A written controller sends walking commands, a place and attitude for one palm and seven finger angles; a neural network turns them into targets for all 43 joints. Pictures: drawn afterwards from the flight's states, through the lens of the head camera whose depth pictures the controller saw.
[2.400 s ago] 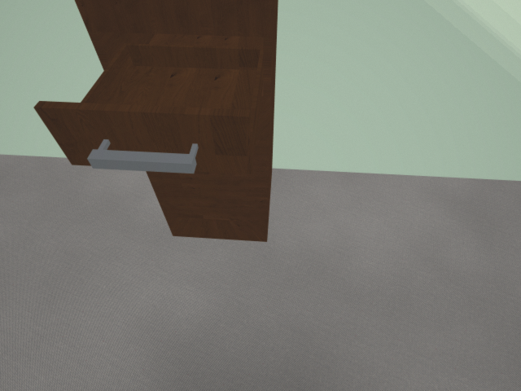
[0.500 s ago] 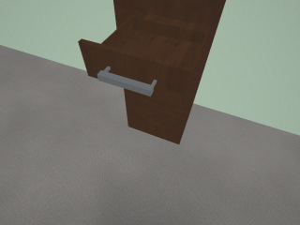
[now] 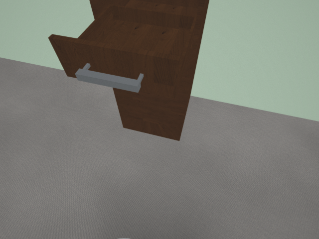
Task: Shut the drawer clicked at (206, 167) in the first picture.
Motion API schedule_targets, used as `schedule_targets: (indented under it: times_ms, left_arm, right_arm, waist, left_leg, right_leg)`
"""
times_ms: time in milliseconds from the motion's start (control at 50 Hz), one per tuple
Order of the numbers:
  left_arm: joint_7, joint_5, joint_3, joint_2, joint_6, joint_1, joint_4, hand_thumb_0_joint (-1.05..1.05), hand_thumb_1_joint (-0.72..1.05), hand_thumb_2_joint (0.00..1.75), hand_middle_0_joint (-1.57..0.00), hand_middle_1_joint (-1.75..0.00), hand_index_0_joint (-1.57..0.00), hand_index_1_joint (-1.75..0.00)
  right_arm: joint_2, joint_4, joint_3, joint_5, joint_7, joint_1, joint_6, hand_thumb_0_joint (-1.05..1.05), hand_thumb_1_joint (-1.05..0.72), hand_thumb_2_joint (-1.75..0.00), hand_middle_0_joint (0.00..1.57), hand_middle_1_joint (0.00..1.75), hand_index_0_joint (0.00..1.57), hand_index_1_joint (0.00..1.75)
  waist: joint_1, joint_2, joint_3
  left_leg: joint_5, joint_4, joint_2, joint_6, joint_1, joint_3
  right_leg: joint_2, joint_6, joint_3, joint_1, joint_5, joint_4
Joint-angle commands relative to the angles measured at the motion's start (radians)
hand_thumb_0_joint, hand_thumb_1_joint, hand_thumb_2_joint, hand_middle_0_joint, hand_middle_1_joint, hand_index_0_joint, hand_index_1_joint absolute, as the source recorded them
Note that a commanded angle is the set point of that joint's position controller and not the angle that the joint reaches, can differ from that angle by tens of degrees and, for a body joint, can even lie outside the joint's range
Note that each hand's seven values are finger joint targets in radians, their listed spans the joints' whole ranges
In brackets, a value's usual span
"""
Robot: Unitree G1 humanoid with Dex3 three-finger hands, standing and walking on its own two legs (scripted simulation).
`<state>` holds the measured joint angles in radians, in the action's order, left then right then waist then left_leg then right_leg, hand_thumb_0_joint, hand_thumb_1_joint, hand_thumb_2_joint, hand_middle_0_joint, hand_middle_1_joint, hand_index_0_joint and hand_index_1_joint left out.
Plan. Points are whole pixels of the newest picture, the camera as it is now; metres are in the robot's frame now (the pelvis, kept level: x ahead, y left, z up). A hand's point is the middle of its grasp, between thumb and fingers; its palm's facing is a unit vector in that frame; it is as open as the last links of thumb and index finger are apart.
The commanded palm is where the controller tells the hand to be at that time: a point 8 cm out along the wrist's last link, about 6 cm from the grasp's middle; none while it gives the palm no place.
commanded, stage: turn to face it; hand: left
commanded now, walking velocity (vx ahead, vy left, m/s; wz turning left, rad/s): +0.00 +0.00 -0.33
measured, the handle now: (111, 75) +0.53 +0.18 +0.08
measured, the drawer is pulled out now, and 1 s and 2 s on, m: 0.29 0.29 0.29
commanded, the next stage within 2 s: take the last steps up to it in 0.38 s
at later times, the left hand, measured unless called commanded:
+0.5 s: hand out of the picture +0.10 +0.19 -0.17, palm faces -0.13 -0.96 -0.25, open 7.4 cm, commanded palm none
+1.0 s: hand (117, 230) +0.16 +0.14 -0.16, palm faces -0.11 -0.98 -0.19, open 7.4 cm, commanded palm none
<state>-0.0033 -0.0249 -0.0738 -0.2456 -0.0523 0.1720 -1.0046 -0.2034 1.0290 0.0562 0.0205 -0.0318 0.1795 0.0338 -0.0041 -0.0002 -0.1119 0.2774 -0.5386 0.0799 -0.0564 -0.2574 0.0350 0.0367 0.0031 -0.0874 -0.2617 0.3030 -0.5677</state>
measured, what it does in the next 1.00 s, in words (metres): steps on the spot: right foot, then right foot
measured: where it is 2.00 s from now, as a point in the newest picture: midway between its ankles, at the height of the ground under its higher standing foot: outside the picture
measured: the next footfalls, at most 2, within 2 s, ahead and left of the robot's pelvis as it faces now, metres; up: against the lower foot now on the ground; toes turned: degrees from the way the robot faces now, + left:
right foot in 0.46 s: -0.01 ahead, -0.14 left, +0.00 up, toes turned -8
right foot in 0.90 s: +0.08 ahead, -0.16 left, +0.00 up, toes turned -12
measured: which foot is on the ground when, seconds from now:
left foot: down 0.00-0.90, up 0.92-1.00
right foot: down 0.00-0.20, up 0.22-0.44, down 0.46-0.64, up 0.66-0.88, down 0.90-1.00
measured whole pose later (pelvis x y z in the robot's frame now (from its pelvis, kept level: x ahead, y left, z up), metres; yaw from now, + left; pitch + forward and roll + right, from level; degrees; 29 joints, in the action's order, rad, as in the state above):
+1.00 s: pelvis +0.08 -0.04 +0.00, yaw -7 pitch +0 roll +0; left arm -0.01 -0.03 -0.05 -0.17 0.03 0.22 -1.00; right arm -0.18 1.11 0.05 0.02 0.00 0.36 0.02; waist 0.02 -0.02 -0.07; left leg 0.47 -0.88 0.05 0.00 -0.33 0.02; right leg -0.03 0.01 0.08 -0.21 0.31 -0.52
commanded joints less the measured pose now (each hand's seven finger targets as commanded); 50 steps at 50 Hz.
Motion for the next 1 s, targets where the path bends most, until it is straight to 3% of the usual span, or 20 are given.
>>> schedule_targets:
  times_ms: [0, 60, 120, 140, 180, 200, 380, 400, 420, 440, 580, 600, 620, 640, 720, 820, 840, 880, 900, 980]
  left_arm:
    - [0.011, -0.005, -0.041, -0.188, 0.02, 0.048, 0.068, 0.0, 0.9, 0.9, -0.2, -0.3, -0.2, -0.3]
    - [0.025, -0.007, -0.049, -0.194, 0.018, 0.049, 0.072, 0.0, 0.9, 0.9, -0.2, -0.3, -0.2, -0.3]
    - [0.028, 0.002, -0.046, -0.171, 0.016, -0.025, 0.093, 0.0, 0.9, 0.9, -0.2, -0.3, -0.2, -0.3]
    - [0.025, 0.012, -0.041, -0.146, 0.015, -0.033, 0.102, 0.0, 0.9, 0.9, -0.2, -0.3, -0.2, -0.3]
    - [0.019, 0.022, -0.025, -0.078, 0.011, -0.035, 0.133, 0.0, 0.9, 0.9, -0.2, -0.3, -0.2, -0.3]
    - [0.018, 0.014, -0.032, -0.094, 0.002, -0.044, 0.138, 0.0, 0.9, 0.9, -0.2, -0.3, -0.2, -0.3]
    - [-0.01, 0.001, -0.023, -0.069, 0.019, 0.077, 0.106, 0.0, 0.9, 0.9, -0.2, -0.3, -0.2, -0.3]
    - [-0.006, -0.003, -0.029, -0.12, 0.028, 0.11, 0.095, 0.0, 0.9, 0.9, -0.2, -0.3, -0.2, -0.3]
    - [0.009, -0.014, -0.049, -0.216, 0.037, 0.116, 0.093, 0.0, 0.9, 0.9, -0.2, -0.3, -0.2, -0.3]
    - [0.014, -0.008, -0.05, -0.246, 0.035, 0.137, 0.089, 0.0, 0.9, 0.9, -0.2, -0.3, -0.2, -0.3]
    - [0.02, 0.007, -0.031, -0.146, 0.047, 0.042, 0.076, 0.0, 0.9, 0.9, -0.2, -0.3, -0.2, -0.3]
    - [0.012, 0.014, -0.021, -0.11, 0.043, 0.045, 0.081, 0.0, 0.9, 0.9, -0.2, -0.3, -0.2, -0.3]
    - [0.003, 0.017, -0.008, -0.047, 0.039, 0.044, 0.097, 0.0, 0.9, 0.9, -0.2, -0.3, -0.2, -0.3]
    - [0.004, 0.014, -0.004, -0.042, 0.039, 0.002, 0.116, 0.0, 0.9, 0.9, -0.2, -0.3, -0.2, -0.3]
    - [-0.013, -0.003, 0.0, -0.024, 0.05, -0.059, 0.116, 0.0, 0.9, 0.9, -0.2, -0.3, -0.2, -0.3]
    - [-0.024, 0.004, 0.008, -0.007, 0.073, 0.069, 0.059, 0.0, 0.9, 0.9, -0.2, -0.3, -0.2, -0.3]
    - [-0.019, 0.002, -0.002, -0.037, 0.078, 0.136, 0.033, 0.0, 0.9, 0.9, -0.2, -0.3, -0.2, -0.3]
    - [0.004, -0.002, -0.042, -0.196, 0.087, 0.27, -0.007, 0.0, 0.9, 0.9, -0.2, -0.3, -0.2, -0.3]
    - [0.008, 0.004, -0.038, -0.197, 0.083, 0.258, -0.002, 0.0, 0.9, 0.9, -0.2, -0.3, -0.2, -0.3]
    - [0.019, 0.001, -0.017, -0.066, 0.096, 0.133, 0.006, 0.0, 0.9, 0.9, -0.2, -0.3, -0.2, -0.3]
  right_arm:
    - [-0.122, -0.089, 0.035, -0.009, -0.015, 0.007, -0.019, 0.0, -0.9, -0.9, 0.2, 0.3, 0.2, 0.3]
    - [-0.104, -0.091, 0.029, -0.016, -0.014, -0.006, -0.018, 0.0, -0.9, -0.9, 0.2, 0.3, 0.2, 0.3]
    - [-0.097, -0.065, 0.022, -0.026, -0.018, 0.071, -0.032, 0.0, -0.9, -0.9, 0.2, 0.3, 0.2, 0.3]
    - [-0.118, -0.051, 0.025, -0.021, -0.021, 0.099, -0.042, 0.0, -0.9, -0.9, 0.2, 0.3, 0.2, 0.3]
    - [-0.226, -0.063, 0.047, 0.004, -0.032, 0.117, -0.044, 0.0, -0.9, -0.9, 0.2, 0.3, 0.2, 0.3]
    - [-0.228, -0.078, 0.044, 0.015, -0.032, 0.099, -0.038, 0.0, -0.9, -0.9, 0.2, 0.3, 0.2, 0.3]
    - [-0.206, -0.092, 0.047, 0.003, -0.02, 0.024, -0.03, 0.0, -0.9, -0.9, 0.2, 0.3, 0.2, 0.3]
    - [-0.179, -0.098, 0.047, -0.01, -0.017, 0.025, -0.027, 0.0, -0.9, -0.9, 0.2, 0.3, 0.2, 0.3]
    - [-0.112, -0.13, 0.037, -0.019, -0.01, 0.018, -0.027, 0.0, -0.9, -0.9, 0.2, 0.3, 0.2, 0.3]
    - [-0.111, -0.146, 0.026, -0.018, -0.008, -0.033, -0.017, 0.0, -0.9, -0.9, 0.2, 0.3, 0.2, 0.3]
    - [-0.067, -0.065, 0.005, -0.011, 0.011, 0.112, -0.051, 0.0, -0.9, -0.9, 0.2, 0.3, 0.2, 0.3]
    - [-0.103, -0.045, 0.008, -0.003, 0.008, 0.146, -0.06, 0.0, -0.9, -0.9, 0.2, 0.3, 0.2, 0.3]
    - [-0.189, -0.033, 0.026, 0.013, 0.004, 0.204, -0.067, 0.0, -0.9, -0.9, 0.2, 0.3, 0.2, 0.3]
    - [-0.222, -0.032, 0.033, 0.02, -0.001, 0.241, -0.055, 0.0, -0.9, -0.9, 0.2, 0.3, 0.2, 0.3]
    - [-0.145, -0.041, 0.011, 0.018, 0.005, 0.177, -0.066, 0.0, -0.9, -0.9, 0.2, 0.3, 0.2, 0.3]
    - [-0.134, -0.007, 0.009, 0.004, 0.001, 0.183, -0.069, 0.0, -0.9, -0.9, 0.2, 0.3, 0.2, 0.3]
    - [-0.12, -0.003, 0.008, -0.005, 0.005, 0.171, -0.067, 0.0, -0.9, -0.9, 0.2, 0.3, 0.2, 0.3]
    - [-0.047, -0.053, -0.001, -0.012, 0.02, 0.141, -0.063, 0.0, -0.9, -0.9, 0.2, 0.3, 0.2, 0.3]
    - [-0.081, -0.051, 0.008, 0.0, 0.024, 0.107, -0.06, 0.0, -0.9, -0.9, 0.2, 0.3, 0.2, 0.3]
    - [-0.012, -0.013, 0.008, -0.003, 0.033, 0.129, -0.053, 0.0, -0.9, -0.9, 0.2, 0.3, 0.2, 0.3]
  waist:
    - [-0.009, 0.152, 0.137]
    - [-0.022, 0.22, 0.113]
    - [0.033, 0.172, 0.159]
    - [0.048, 0.095, 0.172]
    - [0.05, -0.258, 0.151]
    - [0.05, -0.191, 0.122]
    - [-0.02, -0.154, 0.16]
    - [-0.026, -0.036, 0.17]
    - [-0.026, 0.24, 0.152]
    - [-0.067, 0.252, 0.144]
    - [0.029, 0.15, 0.169]
    - [0.036, 0.018, 0.153]
    - [0.061, -0.257, 0.138]
    - [0.085, -0.293, 0.093]
    - [0.035, -0.159, -0.066]
    - [-0.013, -0.129, 0.121]
    - [-0.042, -0.061, 0.141]
    - [-0.095, 0.289, 0.109]
    - [-0.098, 0.183, 0.045]
    - [-0.009, 0.215, -0.02]
  left_leg:
    - [0.021, -0.092, -0.016, 0.029, -0.033, 0.027]
    - [0.245, -0.263, -0.046, 0.02, -0.136, -0.023]
    - [0.087, 0.041, -0.028, 0.023, 0.003, -0.029]
    - [-0.113, 0.16, 0.018, 0.041, 0.159, -0.058]
    - [-0.431, 0.26, 0.361, 0.209, 0.213, -0.373]
    - [-0.42, 0.243, 0.383, 0.273, 0.125, -0.36]
    - [-0.412, 0.015, 0.168, 0.116, 0.092, -0.025]
    - [-0.239, -0.075, 0.112, 0.063, 0.017, 0.013]
    - [0.103, -0.237, -0.018, 0.004, -0.19, 0.099]
    - [0.358, -0.414, -0.037, 0.006, -0.217, 0.02]
    - [0.01, 0.081, -0.056, 0.024, 0.084, 0.03]
    - [-0.003, 0.162, -0.017, 0.047, 0.212, -0.035]
    - [0.068, 0.258, 0.178, 0.128, 0.273, -0.319]
    - [0.188, 0.364, 0.309, 0.227, 0.225, -0.489]
    - [0.083, 0.368, 0.222, 0.241, 0.054, -0.317]
    - [-0.046, 0.195, 0.1, 0.167, 0.058, -0.105]
    - [0.037, 0.107, 0.05, 0.13, -0.027, -0.061]
    - [0.317, -0.27, -0.088, 0.053, -0.335, 0.055]
    - [0.338, -0.431, -0.043, 0.057, -0.358, -0.012]
    - [0.156, -0.371, 0.018, 0.05, -0.279, -0.026]
  right_leg:
    - [-0.209, 0.097, -0.246, 0.059, -0.3, 0.177]
    - [-0.277, 0.196, -0.323, 0.133, -0.514, 0.205]
    - [-0.224, 0.148, -0.244, 0.142, -0.665, 0.079]
    - [-0.16, 0.091, -0.184, 0.023, -0.556, 0.018]
    - [0.018, -0.02, 0.027, -0.202, 0.258, -0.329]
    - [-0.008, -0.02, -0.022, -0.199, 0.305, -0.485]
    - [-0.015, -0.007, 0.154, 0.074, -0.08, 0.077]
    - [-0.092, 0.017, 0.041, 0.148, -0.255, 0.206]
    - [-0.322, 0.107, -0.283, 0.228, -0.495, 0.26]
    - [-0.422, 0.219, -0.337, 0.181, -0.603, 0.254]
    - [-0.22, 0.128, -0.104, 0.116, -0.29, 0.121]
    - [-0.157, 0.08, -0.053, -0.03, -0.077, 0.062]
    - [-0.03, 0.022, 0.061, -0.202, 0.158, -0.137]
    - [-0.002, 0.006, 0.098, -0.287, 0.307, -0.322]
    - [-0.101, 0.018, 0.069, -0.289, 0.159, -0.392]
    - [-0.037, 0.01, 0.198, 0.077, 0.02, 0.027]
    - [-0.056, 0.016, 0.159, 0.221, -0.041, 0.126]
    - [-0.448, 0.163, -0.363, 0.36, 0.157, 0.392]
    - [-0.49, 0.228, -0.406, 0.269, 0.186, 0.43]
    - [-0.357, 0.182, -0.087, 0.138, -0.212, 0.362]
